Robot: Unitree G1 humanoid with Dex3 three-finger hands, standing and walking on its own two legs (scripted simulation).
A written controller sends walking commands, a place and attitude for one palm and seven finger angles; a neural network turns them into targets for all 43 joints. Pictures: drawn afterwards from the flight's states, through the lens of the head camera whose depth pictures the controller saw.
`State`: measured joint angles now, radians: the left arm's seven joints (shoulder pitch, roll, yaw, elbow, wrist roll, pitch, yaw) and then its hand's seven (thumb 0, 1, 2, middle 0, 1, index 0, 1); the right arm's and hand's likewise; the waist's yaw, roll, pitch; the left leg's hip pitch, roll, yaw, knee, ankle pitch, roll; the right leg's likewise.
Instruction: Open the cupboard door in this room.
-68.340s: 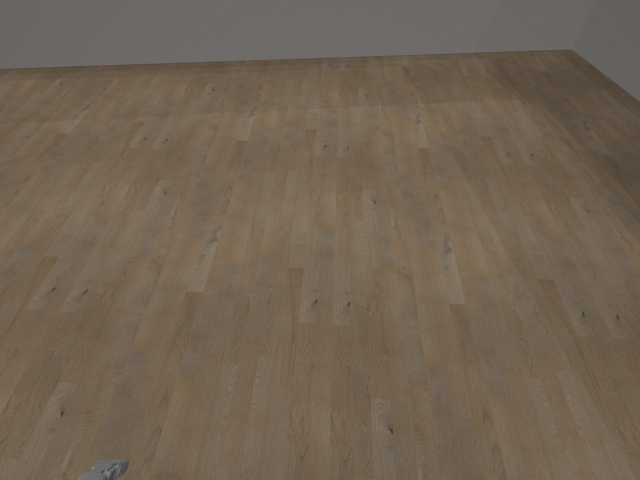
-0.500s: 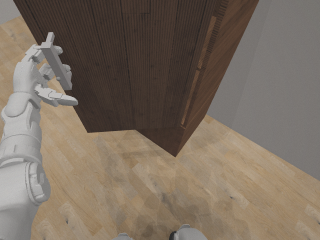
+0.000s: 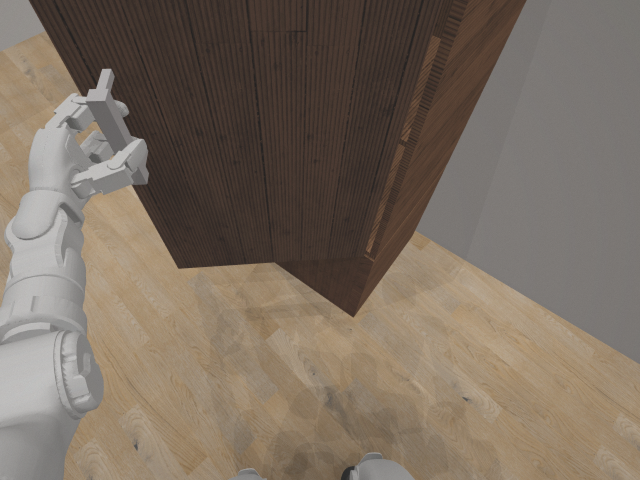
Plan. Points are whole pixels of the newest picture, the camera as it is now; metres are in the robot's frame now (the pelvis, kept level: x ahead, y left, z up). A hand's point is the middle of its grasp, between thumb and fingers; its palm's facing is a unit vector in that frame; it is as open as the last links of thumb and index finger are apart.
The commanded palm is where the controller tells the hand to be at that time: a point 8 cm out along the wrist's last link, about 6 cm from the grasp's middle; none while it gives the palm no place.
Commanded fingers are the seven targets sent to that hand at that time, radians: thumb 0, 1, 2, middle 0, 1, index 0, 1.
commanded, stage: close the thumb around the handle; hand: left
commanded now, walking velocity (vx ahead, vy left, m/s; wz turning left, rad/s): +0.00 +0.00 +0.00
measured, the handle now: (124, 130) +0.53 +0.23 +0.10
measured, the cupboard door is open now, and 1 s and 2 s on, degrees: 42 66 81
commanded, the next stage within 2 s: pull the door open along its arc in 0.18 s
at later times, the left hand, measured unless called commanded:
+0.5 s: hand (131, 167) +0.46 +0.21 +0.11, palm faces +0.03 -1.00 +0.00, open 6.3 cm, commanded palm +0.41 +0.26 +0.10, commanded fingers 0.00 0.90 0.90 -0.40 -1.35 -0.40 -1.35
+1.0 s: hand (176, 265) +0.33 +0.14 +0.11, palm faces +0.42 -0.91 +0.04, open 6.3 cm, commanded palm +0.27 +0.19 +0.10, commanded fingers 0.00 0.90 0.90 -0.40 -1.35 -0.40 -1.35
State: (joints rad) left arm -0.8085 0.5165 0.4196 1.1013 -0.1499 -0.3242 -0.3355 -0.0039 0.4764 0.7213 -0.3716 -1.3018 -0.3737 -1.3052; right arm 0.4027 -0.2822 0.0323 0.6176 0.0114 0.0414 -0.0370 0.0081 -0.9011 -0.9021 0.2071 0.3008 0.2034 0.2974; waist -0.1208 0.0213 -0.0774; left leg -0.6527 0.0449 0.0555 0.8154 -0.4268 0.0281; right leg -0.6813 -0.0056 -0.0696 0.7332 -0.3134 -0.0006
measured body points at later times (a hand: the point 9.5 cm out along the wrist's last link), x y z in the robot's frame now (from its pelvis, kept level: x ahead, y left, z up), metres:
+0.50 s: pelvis +0.00 -0.01 +0.00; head +0.09 +0.00 +0.44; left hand +0.46 +0.26 +0.11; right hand +0.02 -0.27 -0.11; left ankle -0.02 +0.10 -0.71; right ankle +0.02 -0.12 -0.71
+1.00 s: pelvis +0.01 -0.02 +0.02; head +0.03 -0.03 +0.47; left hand +0.30 +0.18 +0.11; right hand +0.20 -0.23 -0.07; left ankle -0.02 +0.10 -0.71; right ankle +0.02 -0.12 -0.71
